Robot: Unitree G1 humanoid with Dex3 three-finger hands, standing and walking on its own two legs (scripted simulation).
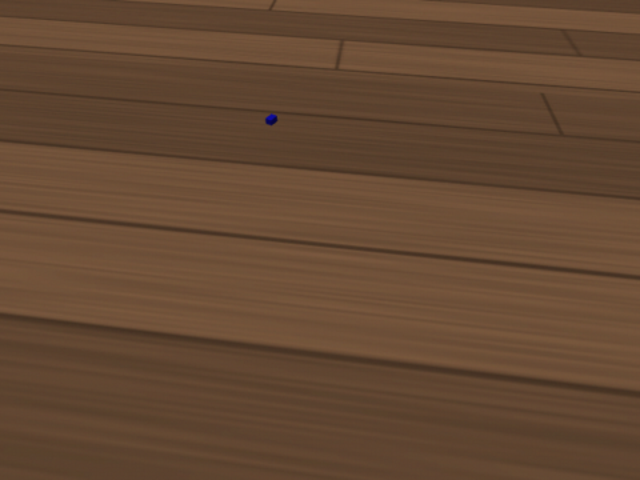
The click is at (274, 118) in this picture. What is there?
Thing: small box
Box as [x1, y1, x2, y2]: [265, 114, 276, 125]
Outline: 272,114 265,118 266,123 271,125 276,121 276,116
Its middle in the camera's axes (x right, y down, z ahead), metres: -0.27 -0.70 +2.23
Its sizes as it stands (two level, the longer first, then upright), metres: 0.057 0.039 0.032
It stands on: the floor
